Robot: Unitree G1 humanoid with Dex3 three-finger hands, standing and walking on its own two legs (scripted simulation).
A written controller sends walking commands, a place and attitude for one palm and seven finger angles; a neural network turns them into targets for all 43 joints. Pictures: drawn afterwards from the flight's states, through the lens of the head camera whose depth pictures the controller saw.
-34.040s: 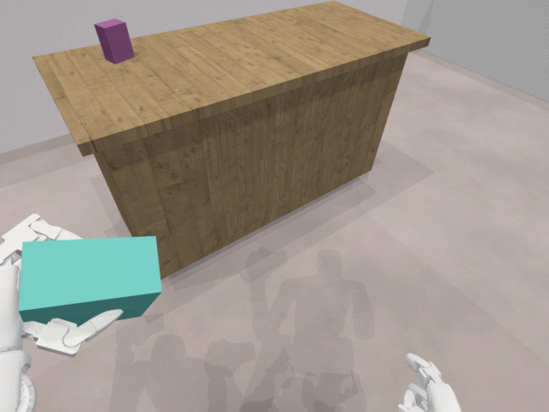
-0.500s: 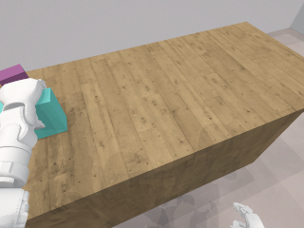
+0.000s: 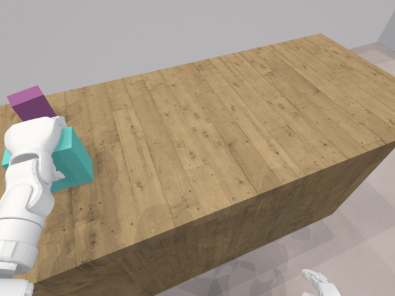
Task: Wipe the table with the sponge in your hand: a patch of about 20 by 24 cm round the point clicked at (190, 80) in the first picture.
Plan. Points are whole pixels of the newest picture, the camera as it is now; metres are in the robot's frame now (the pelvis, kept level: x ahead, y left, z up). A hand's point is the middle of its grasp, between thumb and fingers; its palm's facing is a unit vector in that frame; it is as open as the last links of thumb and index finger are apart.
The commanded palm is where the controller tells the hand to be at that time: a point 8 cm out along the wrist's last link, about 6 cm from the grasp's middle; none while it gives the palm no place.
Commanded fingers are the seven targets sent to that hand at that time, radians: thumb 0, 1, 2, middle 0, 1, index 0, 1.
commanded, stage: wipe back along the first lane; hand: left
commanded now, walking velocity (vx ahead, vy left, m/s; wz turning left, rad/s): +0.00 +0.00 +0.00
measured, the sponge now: (57, 168) +0.34 +0.35 +0.06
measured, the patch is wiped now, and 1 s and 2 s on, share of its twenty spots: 1.00 1.00 1.00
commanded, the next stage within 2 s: lift the sponge slowly off the table in 1.08 s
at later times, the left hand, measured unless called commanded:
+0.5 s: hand (55, 170) +0.31 +0.31 +0.10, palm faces +0.05 -0.03 -1.00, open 9.9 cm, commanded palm +0.26 +0.29 +0.13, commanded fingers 0.00 0.10 1.30 -1.20 -1.60 -1.20 -1.60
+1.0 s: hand (59, 195) +0.25 +0.28 +0.10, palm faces +0.10 -0.07 -0.99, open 9.9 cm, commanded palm +0.20 +0.26 +0.13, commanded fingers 0.00 0.10 1.30 -1.20 -1.60 -1.20 -1.60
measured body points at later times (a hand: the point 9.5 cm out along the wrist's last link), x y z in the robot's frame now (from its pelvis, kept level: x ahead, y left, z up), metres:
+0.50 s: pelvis +0.00 -0.01 +0.00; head +0.01 -0.03 +0.45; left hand +0.30 +0.31 +0.16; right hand +0.22 -0.23 -0.10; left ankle -0.05 +0.03 -0.74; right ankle -0.01 -0.14 -0.74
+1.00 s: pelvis +0.00 -0.02 +0.00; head +0.00 -0.06 +0.45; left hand +0.24 +0.28 +0.16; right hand +0.23 -0.24 -0.09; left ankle -0.05 +0.03 -0.74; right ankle -0.01 -0.14 -0.74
